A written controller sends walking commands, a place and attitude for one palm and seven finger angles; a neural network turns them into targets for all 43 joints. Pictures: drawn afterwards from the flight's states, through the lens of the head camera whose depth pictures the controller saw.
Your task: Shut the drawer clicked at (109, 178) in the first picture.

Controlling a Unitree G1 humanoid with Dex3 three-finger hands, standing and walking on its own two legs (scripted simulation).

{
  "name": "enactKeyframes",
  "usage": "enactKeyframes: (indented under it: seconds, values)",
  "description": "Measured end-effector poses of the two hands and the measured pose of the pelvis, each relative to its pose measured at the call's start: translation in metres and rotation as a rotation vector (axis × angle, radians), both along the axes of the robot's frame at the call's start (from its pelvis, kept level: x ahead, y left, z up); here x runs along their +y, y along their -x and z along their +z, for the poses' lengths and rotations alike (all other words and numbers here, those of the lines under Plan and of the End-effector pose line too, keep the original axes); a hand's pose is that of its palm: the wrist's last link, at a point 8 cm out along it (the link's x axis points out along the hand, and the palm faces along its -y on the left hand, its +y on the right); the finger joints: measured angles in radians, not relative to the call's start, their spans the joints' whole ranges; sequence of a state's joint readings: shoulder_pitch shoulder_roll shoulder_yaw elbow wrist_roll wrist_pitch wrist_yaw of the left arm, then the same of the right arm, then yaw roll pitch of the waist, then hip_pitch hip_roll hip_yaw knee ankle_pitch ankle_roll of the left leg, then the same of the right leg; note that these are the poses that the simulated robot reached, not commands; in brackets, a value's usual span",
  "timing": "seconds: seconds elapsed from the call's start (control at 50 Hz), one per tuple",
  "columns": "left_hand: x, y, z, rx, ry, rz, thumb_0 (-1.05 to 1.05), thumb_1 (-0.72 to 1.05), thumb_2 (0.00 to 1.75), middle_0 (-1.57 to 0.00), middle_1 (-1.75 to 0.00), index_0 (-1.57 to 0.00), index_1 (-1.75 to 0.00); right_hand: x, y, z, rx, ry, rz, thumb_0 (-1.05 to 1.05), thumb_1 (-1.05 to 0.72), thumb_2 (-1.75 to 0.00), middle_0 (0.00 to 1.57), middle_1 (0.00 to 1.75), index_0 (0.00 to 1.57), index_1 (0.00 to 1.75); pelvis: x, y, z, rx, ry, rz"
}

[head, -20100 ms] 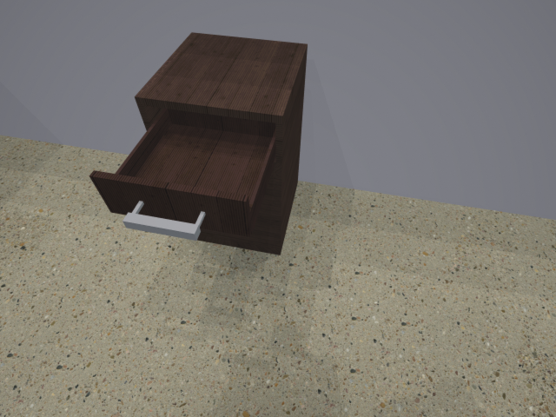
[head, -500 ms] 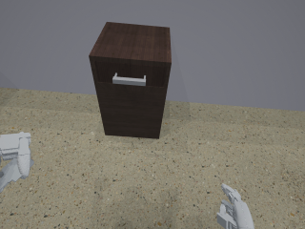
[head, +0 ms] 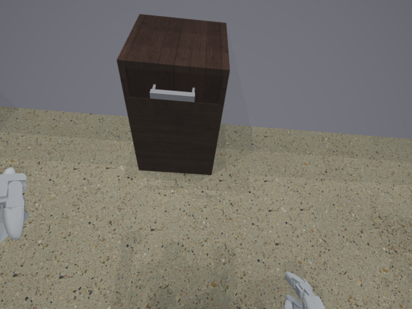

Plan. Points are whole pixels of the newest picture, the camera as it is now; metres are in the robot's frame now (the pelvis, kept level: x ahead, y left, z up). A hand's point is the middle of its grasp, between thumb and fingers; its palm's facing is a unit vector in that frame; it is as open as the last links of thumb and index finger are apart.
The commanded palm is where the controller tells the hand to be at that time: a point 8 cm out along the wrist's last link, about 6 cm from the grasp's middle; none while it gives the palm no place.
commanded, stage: stop stepping back and stand still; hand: left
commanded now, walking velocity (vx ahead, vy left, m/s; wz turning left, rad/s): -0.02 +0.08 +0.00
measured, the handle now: (173, 91) +0.92 +0.14 -0.15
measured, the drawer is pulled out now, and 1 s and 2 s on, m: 0.00 0.00 0.00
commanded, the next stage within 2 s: let the arm hang, fingers relaxed in 0.14 s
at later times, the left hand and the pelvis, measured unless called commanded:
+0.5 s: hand out of the picture +0.12 +0.18 -0.14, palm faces +0.00 -0.98 -0.20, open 3.0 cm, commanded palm none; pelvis +0.01 +0.00 +0.00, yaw +3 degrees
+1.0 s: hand out of the picture +0.02 +0.18 -0.16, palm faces +0.06 -0.98 -0.20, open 6.9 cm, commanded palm none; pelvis +0.02 +0.00 +0.02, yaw +3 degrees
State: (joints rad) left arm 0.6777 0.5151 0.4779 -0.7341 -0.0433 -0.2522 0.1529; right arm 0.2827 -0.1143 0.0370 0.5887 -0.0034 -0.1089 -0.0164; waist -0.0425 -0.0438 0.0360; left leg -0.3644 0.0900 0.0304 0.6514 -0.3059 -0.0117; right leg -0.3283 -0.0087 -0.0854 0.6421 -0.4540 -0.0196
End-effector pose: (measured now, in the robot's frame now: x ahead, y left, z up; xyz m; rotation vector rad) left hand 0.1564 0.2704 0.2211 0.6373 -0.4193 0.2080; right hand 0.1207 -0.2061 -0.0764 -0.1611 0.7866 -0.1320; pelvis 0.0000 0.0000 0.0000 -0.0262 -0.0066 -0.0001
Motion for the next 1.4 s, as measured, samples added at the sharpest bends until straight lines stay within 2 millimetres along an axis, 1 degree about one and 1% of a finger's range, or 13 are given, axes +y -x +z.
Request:
enactKeyframes:
  seconds: [0.1, 0.26, 0.28, 0.32, 0.38, 0.44, 0.5, 0.58, 0.68, 0.8, 0.9, 1.02, 1.4]
  values:
    - [0.013, 0.000, -0.026, 0.115, 0.068, 0.097, 0.01, 0.88, 0.90, -1.40, -1.59, -1.41, -1.60, -0.019, -0.003, -0.016, 0.082, 0.031, -0.007, 0.02, -0.90, -0.89, 0.20, 0.30, 0.21, 0.30, 0.003, 0.000, -0.002, -0.014, 0.005, 0.009]
    - [0.025, -0.011, -0.052, 0.136, 0.172, 0.119, 0.01, 0.88, 0.90, -1.40, -1.59, -1.41, -1.60, -0.029, -0.029, 0.005, 0.015, 0.142, 0.001, 0.02, -0.91, -0.90, 0.20, 0.30, 0.20, 0.30, 0.016, -0.014, 0.000, -0.011, -0.007, 0.021]
    - [0.028, -0.020, -0.067, 0.196, 0.194, 0.123, 0.01, 0.88, 0.90, -1.40, -1.59, -1.41, -1.60, -0.028, -0.033, 0.003, 0.024, 0.133, 0.032, 0.02, -0.91, -0.90, 0.20, 0.30, 0.20, 0.30, 0.018, -0.014, 0.001, 0.004, -0.001, 0.041]
    - [0.034, -0.037, -0.118, 0.406, 0.289, 0.180, 0.00, 0.89, 0.90, -1.39, -1.58, -1.39, -1.58, -0.025, -0.039, -0.004, 0.057, 0.114, 0.072, 0.02, -0.91, -0.90, 0.20, 0.30, 0.20, 0.30, 0.021, -0.012, 0.003, 0.022, 0.008, 0.074]
    - [0.024, -0.036, -0.207, 0.770, 0.416, 0.256, 0.00, 0.90, 0.90, -1.34, -1.54, -1.34, -1.54, -0.019, -0.040, -0.014, 0.090, 0.080, 0.097, 0.01, -0.91, -0.90, 0.20, 0.30, 0.20, 0.30, 0.019, -0.009, 0.003, 0.024, -0.005, 0.077]
    - [-0.007, -0.006, -0.281, 1.076, 0.486, 0.265, 0.00, 0.90, 0.90, -1.26, -1.46, -1.26, -1.46, -0.017, -0.031, -0.022, 0.119, 0.040, 0.088, 0.01, -0.91, -0.90, 0.20, 0.30, 0.20, 0.30, 0.008, -0.007, -0.002, 0.010, -0.041, 0.052]
    - [-0.043, 0.044, -0.330, 1.336, 0.537, 0.263, 0.01, 0.90, 0.90, -1.16, -1.36, -1.17, -1.36, -0.019, -0.013, -0.033, 0.187, 0.007, 0.052, 0.01, -0.91, -0.89, 0.20, 0.30, 0.20, 0.30, 0.001, -0.005, -0.003, -0.011, -0.038, 0.050]
    - [-0.030, 0.081, -0.339, 1.404, 0.572, 0.388, 0.01, 0.90, 0.90, -1.03, -1.29, -1.03, -1.21, -0.021, 0.026, -0.045, 0.357, 0.002, 0.040, 0.01, -0.91, -0.89, 0.20, 0.30, 0.20, 0.30, -0.004, -0.007, 0.002, -0.009, -0.014, 0.072]
    - [-0.018, 0.120, -0.341, 1.539, 0.569, 0.478, 0.01, 0.90, 0.90, -0.84, -1.06, -0.84, -1.01, -0.027, 0.071, -0.051, 0.521, 0.008, 0.001, 0.01, -0.92, -0.89, 0.20, 0.30, 0.20, 0.30, -0.003, -0.011, 0.009, -0.002, -0.009, 0.067]
    - [-0.021, 0.149, -0.341, 1.648, 0.574, 0.532, 0.01, 0.90, 0.90, -0.60, -0.77, -0.60, -0.75, -0.028, 0.100, -0.053, 0.614, 0.003, -0.034, 0.01, -0.92, -0.90, 0.20, 0.30, 0.20, 0.30, 0.000, -0.015, 0.013, -0.005, -0.015, 0.059]
    - [-0.032, 0.154, -0.343, 1.686, 0.595, 0.526, 0.01, 0.90, 0.90, -0.41, -0.55, -0.41, -0.54, -0.022, 0.106, -0.054, 0.634, -0.013, -0.045, 0.01, -0.91, -0.90, 0.20, 0.30, 0.20, 0.30, 0.001, -0.018, 0.015, -0.009, -0.018, 0.054]
    - [-0.047, 0.145, -0.348, 1.689, 0.623, 0.492, 0.00, 0.90, 0.90, -0.27, -0.38, -0.27, -0.38, -0.010, 0.101, -0.056, 0.623, -0.041, -0.049, 0.01, -0.91, -0.90, 0.20, 0.30, 0.20, 0.30, 0.001, -0.022, 0.016, -0.012, -0.022, 0.050]
    - [-0.056, 0.139, -0.352, 1.716, 0.651, 0.493, 0.00, 0.91, 0.90, -0.20, -0.30, -0.20, -0.30, 0.003, 0.096, -0.056, 0.643, -0.057, -0.070, 0.01, -0.91, -0.90, 0.20, 0.30, 0.20, 0.30, 0.004, -0.035, 0.017, -0.016, -0.024, 0.043]
